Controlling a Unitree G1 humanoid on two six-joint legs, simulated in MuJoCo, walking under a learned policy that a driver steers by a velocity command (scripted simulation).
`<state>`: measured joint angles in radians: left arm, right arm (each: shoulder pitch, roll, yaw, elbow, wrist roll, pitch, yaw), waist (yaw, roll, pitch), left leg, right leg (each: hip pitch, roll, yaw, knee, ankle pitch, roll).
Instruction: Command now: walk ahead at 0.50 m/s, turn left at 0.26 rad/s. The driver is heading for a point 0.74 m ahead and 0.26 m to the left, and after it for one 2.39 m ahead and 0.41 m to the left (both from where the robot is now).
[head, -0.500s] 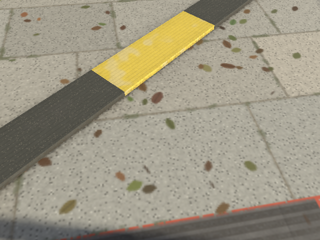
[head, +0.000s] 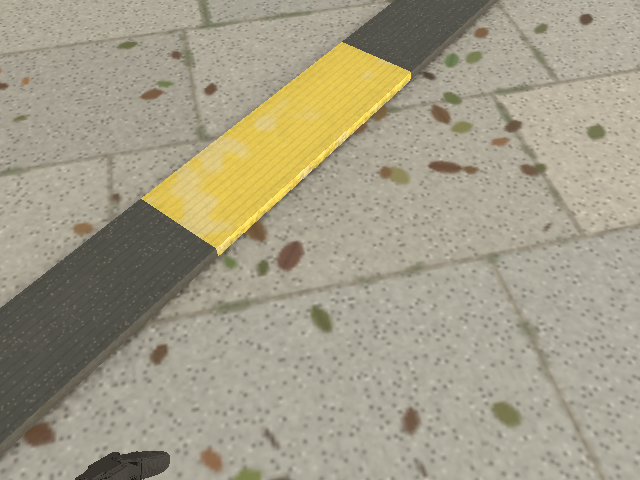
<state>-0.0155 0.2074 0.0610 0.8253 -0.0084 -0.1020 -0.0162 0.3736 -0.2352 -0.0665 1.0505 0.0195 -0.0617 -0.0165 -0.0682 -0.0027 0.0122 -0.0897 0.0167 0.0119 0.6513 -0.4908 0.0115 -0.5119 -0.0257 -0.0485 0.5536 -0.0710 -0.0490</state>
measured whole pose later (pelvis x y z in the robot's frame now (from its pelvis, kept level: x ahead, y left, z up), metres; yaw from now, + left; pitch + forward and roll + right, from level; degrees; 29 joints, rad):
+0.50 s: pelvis +0.26 +0.03 +0.00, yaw +15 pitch +2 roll -2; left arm 0.32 0.24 0.08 0.98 -0.01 -0.06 0.03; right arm 0.02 -0.22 -0.07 0.81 0.02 -0.03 0.05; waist 0.05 0.02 0.02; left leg -0.59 0.05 0.07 0.66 -0.14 0.11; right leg 0.10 -0.05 -0.31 0.33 -0.43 0.05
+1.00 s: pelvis +0.54 +0.13 +0.01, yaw +33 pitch +3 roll +0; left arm -0.03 0.26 0.05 0.73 0.00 -0.13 -0.02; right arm 0.37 -0.27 -0.09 0.81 0.02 -0.04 -0.02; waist -0.09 -0.03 0.00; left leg -0.07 -0.11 -0.21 0.48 -0.44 0.06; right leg -0.50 0.01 0.04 0.45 -0.01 -0.01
